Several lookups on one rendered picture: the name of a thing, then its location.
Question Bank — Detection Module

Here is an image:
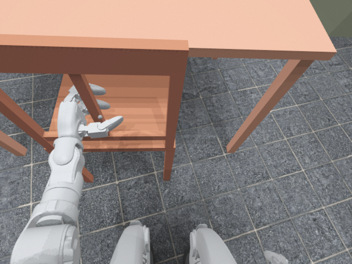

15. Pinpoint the table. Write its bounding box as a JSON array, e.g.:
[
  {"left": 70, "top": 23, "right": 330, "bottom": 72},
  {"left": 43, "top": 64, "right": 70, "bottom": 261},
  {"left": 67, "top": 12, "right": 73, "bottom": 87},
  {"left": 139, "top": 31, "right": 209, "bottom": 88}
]
[{"left": 0, "top": 0, "right": 337, "bottom": 156}]

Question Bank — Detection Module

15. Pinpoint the robot thigh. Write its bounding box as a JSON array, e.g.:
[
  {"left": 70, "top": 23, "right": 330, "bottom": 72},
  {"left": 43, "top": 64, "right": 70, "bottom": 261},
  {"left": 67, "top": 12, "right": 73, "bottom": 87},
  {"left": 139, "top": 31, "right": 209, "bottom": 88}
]
[
  {"left": 109, "top": 224, "right": 150, "bottom": 264},
  {"left": 190, "top": 228, "right": 237, "bottom": 264}
]

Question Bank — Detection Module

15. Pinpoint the robot left hand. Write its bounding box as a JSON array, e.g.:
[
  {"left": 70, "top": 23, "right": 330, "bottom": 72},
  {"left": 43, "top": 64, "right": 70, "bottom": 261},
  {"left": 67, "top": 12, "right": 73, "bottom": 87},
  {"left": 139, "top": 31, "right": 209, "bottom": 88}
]
[{"left": 57, "top": 83, "right": 124, "bottom": 142}]

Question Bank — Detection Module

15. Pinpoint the right robot thigh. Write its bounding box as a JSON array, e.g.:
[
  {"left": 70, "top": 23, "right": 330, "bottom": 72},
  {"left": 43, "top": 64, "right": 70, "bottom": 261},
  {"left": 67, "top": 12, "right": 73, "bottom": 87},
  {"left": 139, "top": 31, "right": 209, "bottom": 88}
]
[{"left": 190, "top": 228, "right": 237, "bottom": 264}]

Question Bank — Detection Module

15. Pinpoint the chair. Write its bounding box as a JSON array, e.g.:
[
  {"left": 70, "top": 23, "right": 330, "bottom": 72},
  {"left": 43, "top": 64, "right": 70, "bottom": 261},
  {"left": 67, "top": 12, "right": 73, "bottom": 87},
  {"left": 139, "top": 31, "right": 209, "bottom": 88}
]
[{"left": 0, "top": 34, "right": 189, "bottom": 183}]

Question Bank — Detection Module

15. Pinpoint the left robot thigh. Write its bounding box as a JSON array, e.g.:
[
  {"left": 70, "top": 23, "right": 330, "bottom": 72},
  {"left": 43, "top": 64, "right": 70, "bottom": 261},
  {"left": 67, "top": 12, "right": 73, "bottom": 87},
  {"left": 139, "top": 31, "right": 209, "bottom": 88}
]
[{"left": 109, "top": 224, "right": 150, "bottom": 264}]

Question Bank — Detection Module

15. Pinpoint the robot left upper arm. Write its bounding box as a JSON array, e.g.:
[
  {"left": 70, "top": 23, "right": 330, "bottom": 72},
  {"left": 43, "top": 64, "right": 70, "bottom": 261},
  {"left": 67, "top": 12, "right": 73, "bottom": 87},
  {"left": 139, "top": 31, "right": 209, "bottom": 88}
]
[{"left": 13, "top": 224, "right": 80, "bottom": 264}]

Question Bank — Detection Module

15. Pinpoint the robot right hand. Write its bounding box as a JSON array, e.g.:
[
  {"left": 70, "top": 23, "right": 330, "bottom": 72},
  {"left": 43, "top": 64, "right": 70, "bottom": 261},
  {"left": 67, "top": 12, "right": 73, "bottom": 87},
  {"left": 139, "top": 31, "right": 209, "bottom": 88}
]
[{"left": 264, "top": 250, "right": 289, "bottom": 264}]

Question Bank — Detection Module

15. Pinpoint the left robot forearm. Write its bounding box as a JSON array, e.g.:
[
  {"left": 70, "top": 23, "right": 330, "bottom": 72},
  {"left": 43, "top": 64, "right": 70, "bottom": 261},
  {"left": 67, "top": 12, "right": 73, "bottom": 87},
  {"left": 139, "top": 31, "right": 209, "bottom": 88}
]
[{"left": 10, "top": 136, "right": 85, "bottom": 264}]

